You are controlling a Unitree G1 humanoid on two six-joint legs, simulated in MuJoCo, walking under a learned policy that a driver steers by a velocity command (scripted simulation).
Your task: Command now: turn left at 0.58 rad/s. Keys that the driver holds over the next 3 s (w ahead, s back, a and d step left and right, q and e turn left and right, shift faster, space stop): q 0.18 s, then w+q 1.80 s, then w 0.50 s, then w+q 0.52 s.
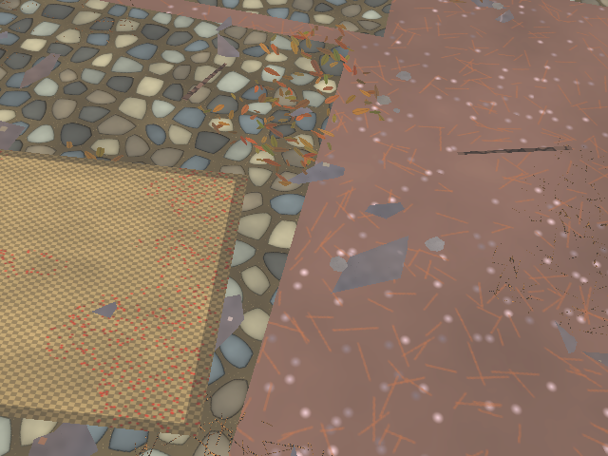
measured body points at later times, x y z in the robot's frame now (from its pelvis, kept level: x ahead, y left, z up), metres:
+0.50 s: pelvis +0.05 -0.01 +0.00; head +0.07 -0.02 +0.45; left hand +0.03 +0.29 -0.10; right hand +0.29 -0.23 -0.09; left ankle +0.06 +0.15 -0.68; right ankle +0.03 -0.15 -0.74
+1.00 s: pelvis +0.22 +0.15 +0.00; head +0.24 +0.20 +0.45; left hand +0.27 +0.49 -0.08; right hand +0.41 -0.06 -0.10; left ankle +0.11 +0.18 -0.74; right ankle +0.48 +0.12 -0.68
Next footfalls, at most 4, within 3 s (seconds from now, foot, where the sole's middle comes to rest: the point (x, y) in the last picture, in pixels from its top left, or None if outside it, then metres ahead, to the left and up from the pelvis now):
0.20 right None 0.07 -0.14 -0.78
0.66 left None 0.14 0.20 -0.78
1.16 right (191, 413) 0.54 0.23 -0.78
1.68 left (4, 422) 0.51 0.61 -0.78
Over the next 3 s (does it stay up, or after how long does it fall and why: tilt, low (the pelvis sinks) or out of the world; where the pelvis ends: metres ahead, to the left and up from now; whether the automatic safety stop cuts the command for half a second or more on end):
stays up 0.72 1.13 0.00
